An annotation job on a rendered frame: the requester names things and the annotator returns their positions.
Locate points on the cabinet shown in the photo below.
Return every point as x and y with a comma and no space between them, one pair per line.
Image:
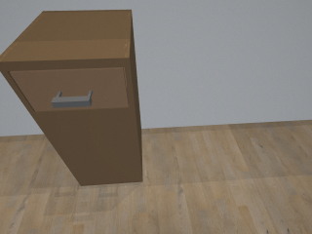
98,145

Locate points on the drawer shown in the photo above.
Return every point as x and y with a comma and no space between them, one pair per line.
108,86

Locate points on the handle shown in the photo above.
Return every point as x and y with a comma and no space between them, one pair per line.
80,101

